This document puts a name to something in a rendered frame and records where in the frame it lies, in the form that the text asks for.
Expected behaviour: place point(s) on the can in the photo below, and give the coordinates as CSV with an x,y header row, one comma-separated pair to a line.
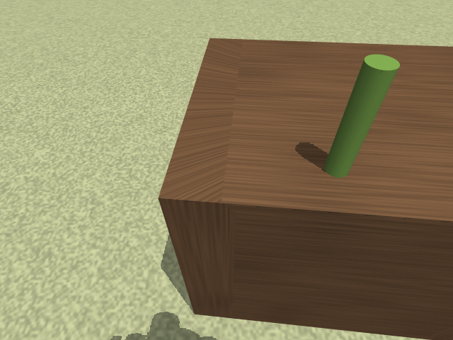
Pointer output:
x,y
373,81

